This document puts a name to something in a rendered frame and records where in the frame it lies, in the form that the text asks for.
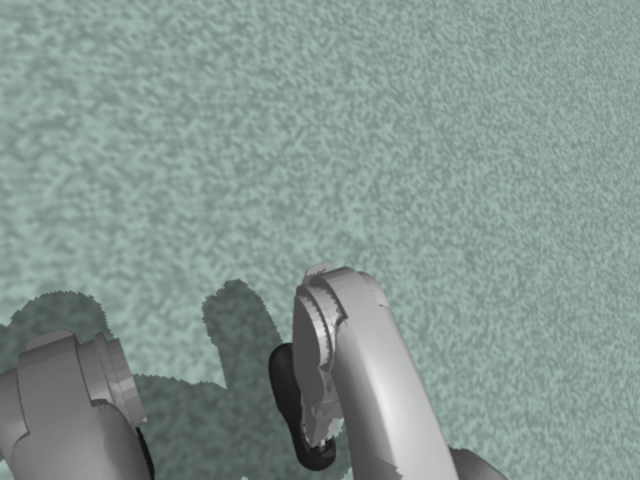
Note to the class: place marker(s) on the left robot foot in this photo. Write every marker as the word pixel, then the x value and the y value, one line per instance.
pixel 146 453

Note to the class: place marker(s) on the right robot foot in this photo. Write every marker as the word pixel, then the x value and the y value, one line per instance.
pixel 288 399

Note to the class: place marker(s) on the right robot hand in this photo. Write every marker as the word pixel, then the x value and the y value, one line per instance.
pixel 470 466

